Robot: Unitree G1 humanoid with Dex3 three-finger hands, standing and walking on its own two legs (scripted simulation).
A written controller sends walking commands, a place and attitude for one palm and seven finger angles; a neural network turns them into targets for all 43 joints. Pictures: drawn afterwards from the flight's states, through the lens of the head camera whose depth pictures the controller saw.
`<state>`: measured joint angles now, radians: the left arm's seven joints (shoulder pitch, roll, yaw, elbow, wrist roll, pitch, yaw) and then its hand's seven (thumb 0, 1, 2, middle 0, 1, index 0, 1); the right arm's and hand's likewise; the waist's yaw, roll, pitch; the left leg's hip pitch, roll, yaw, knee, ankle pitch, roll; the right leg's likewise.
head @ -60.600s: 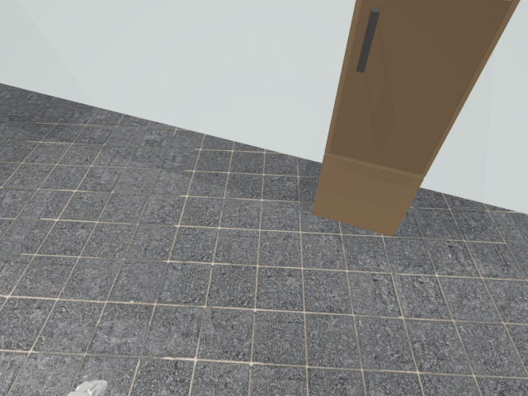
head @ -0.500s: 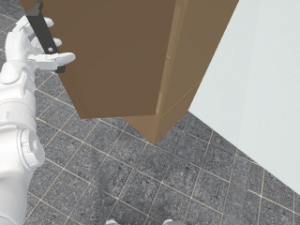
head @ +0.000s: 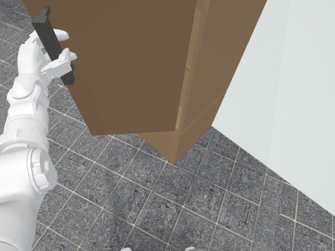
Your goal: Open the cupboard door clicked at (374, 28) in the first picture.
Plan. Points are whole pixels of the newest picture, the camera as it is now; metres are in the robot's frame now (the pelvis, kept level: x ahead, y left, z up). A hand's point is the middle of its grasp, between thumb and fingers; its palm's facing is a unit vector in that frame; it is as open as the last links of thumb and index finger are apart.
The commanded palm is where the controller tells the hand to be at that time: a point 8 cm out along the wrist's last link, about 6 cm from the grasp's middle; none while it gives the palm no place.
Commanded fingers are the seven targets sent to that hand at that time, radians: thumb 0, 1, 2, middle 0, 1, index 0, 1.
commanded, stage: pull the door open along its arc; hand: left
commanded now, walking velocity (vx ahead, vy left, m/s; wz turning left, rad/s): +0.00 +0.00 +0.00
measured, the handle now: (58, 48) +0.57 +0.20 +0.14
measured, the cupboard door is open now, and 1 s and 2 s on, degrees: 48 94 93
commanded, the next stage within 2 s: open thumb and fingers to let go in 0.98 s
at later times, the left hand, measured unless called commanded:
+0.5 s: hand (73, 96) +0.42 +0.15 +0.15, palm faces +0.06 -1.00 +0.07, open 6.3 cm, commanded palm +0.35 +0.20 +0.14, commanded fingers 0.00 0.90 0.90 -0.40 -1.35 -0.40 -1.35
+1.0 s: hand (130, 141) +0.31 +0.04 +0.15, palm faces +0.38 -0.93 +0.04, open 6.5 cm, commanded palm +0.25 +0.09 +0.14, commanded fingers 0.00 0.90 0.90 -0.40 -1.35 -0.40 -1.35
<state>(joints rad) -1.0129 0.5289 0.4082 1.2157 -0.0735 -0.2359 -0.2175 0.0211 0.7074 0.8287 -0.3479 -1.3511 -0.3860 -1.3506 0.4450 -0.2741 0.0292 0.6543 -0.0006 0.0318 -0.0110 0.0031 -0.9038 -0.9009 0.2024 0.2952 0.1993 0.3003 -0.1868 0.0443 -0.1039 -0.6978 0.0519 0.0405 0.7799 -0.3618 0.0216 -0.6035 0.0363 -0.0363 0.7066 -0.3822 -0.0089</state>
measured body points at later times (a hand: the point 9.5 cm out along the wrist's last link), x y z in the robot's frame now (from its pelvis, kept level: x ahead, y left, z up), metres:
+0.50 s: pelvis +0.01 -0.01 +0.01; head +0.03 -0.02 +0.46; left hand +0.41 +0.20 +0.14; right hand +0.08 -0.27 -0.10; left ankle +0.00 +0.10 -0.71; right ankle -0.03 -0.12 -0.71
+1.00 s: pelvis +0.01 -0.04 +0.02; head -0.03 -0.07 +0.47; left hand +0.28 +0.09 +0.15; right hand +0.20 -0.25 -0.06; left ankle +0.00 +0.10 -0.71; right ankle -0.03 -0.12 -0.71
